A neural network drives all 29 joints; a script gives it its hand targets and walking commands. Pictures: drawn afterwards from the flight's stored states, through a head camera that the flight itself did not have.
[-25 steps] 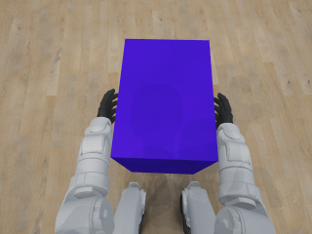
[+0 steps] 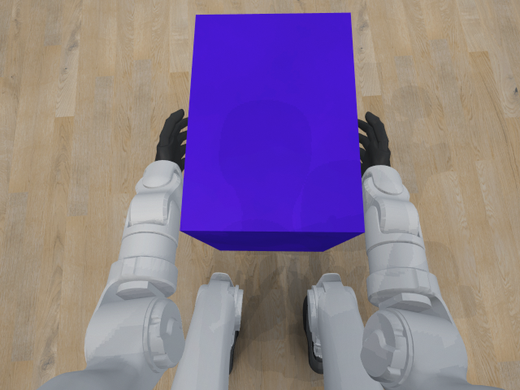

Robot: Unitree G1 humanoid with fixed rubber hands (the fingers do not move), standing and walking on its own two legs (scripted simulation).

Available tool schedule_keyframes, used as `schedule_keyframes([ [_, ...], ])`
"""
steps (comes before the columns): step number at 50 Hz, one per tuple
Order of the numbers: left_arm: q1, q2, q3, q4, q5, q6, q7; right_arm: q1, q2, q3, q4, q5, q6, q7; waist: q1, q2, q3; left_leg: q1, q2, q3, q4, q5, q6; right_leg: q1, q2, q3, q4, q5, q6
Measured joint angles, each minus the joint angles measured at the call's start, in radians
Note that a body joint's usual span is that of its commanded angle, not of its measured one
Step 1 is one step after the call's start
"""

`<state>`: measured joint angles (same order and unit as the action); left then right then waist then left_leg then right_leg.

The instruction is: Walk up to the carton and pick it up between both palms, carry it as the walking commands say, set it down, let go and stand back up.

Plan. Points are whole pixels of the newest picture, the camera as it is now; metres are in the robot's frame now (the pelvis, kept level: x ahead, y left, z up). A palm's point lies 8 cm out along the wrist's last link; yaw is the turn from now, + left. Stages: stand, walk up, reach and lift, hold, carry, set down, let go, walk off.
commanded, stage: set down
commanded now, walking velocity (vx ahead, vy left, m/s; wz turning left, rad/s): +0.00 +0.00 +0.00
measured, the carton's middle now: (271, 156) +0.48 +0.02 -0.13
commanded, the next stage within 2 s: none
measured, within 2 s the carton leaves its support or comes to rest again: neither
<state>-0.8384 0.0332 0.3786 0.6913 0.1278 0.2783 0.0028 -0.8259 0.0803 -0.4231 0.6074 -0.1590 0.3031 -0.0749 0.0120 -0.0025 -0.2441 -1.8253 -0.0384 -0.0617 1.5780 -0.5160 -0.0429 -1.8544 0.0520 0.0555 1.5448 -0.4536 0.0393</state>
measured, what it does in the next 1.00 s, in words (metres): lowers itself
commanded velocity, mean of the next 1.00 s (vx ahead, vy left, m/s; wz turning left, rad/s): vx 0.00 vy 0.00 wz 0.00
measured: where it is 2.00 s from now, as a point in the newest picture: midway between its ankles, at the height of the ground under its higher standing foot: (270, 348)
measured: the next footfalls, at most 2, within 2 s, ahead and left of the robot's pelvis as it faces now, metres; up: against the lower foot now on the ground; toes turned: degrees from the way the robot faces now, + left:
none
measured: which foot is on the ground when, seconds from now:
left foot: down 0.00-1.00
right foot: down 0.00-1.00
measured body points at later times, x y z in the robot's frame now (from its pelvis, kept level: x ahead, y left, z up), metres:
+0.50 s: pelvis -0.02 +0.01 -0.07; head +0.27 +0.01 +0.27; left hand +0.49 +0.17 -0.17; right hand +0.48 -0.13 -0.17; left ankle +0.08 +0.13 -0.52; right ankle +0.10 -0.13 -0.52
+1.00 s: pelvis -0.05 +0.00 -0.13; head +0.33 +0.02 +0.10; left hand +0.51 +0.16 -0.30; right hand +0.53 -0.14 -0.27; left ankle +0.08 +0.13 -0.52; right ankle +0.10 -0.13 -0.52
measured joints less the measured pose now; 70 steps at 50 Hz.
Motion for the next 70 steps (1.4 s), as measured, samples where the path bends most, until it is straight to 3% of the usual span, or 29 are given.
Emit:
schedule_keyframes([
  [33, -0.300, 0.078, 0.026, 0.052, -0.003, 0.040, 0.016, -0.289, -0.076, -0.060, 0.043, 0.018, 0.029, -0.008, -0.016, -0.002, 0.162, -0.348, -0.023, 0.011, 0.286, 0.001, 0.001, -0.342, 0.012, 0.014, 0.275, 0.006, 0.030],
  [39, -0.389, 0.102, 0.013, 0.036, -0.008, 0.045, 0.021, -0.364, -0.106, -0.054, 0.014, 0.030, 0.036, -0.007, -0.012, 0.000, 0.313, -0.341, -0.028, 0.013, 0.336, -0.001, -0.001, -0.336, 0.014, 0.016, 0.327, 0.003, 0.034],
  [44, -0.515, 0.149, -0.011, -0.004, -0.040, 0.045, 0.032, -0.482, -0.148, -0.037, -0.033, 0.056, 0.033, -0.017, -0.011, 0.002, 0.588, -0.260, -0.034, 0.013, 0.382, -0.004, -0.006, -0.256, 0.013, 0.017, 0.376, -0.002, 0.035],
  [48, -0.578, 0.212, -0.059, -0.027, -0.095, 0.065, 0.076, -0.637, -0.226, 0.062, 0.026, 0.105, 0.068, -0.060, -0.041, -0.035, 0.787, -0.189, -0.034, 0.012, 0.431, -0.019, -0.011, -0.188, 0.019, 0.016, 0.424, -0.015, 0.037],
  [52, -0.589, 0.234, -0.136, -0.008, -0.132, 0.090, 0.120, -0.636, -0.248, 0.071, 0.024, 0.159, 0.077, -0.069, -0.029, -0.051, 0.773, -0.219, -0.037, -0.008, 0.495, -0.042, -0.019, -0.215, 0.021, -0.005, 0.477, -0.030, 0.030],
  [57, -0.655, 0.242, -0.117, 0.069, -0.117, 0.092, 0.109, -0.657, -0.229, -0.006, 0.133, 0.138, -0.010, -0.052, -0.010, -0.041, 0.766, -0.219, -0.038, -0.004, 0.531, -0.057, -0.021, -0.219, 0.024, -0.001, 0.517, -0.044, 0.030],
  [62, -0.650, 0.241, -0.093, 0.195, -0.084, 0.060, 0.070, -0.648, -0.225, -0.005, 0.194, 0.075, 0.015, -0.049, -0.016, -0.009, 0.690, -0.285, -0.050, 0.009, 0.534, -0.044, -0.013, -0.279, 0.015, 0.013, 0.527, -0.044, 0.041],
  [70, -0.696, 0.279, -0.156, 0.166, -0.147, 0.033, 0.109, -0.736, -0.264, 0.029, 0.195, 0.124, 0.001, -0.060, -0.041, -0.037, 0.771, -0.305, -0.046, 0.009, 0.562, -0.032, -0.005, -0.292, 0.025, 0.013, 0.541, -0.028, 0.053],
])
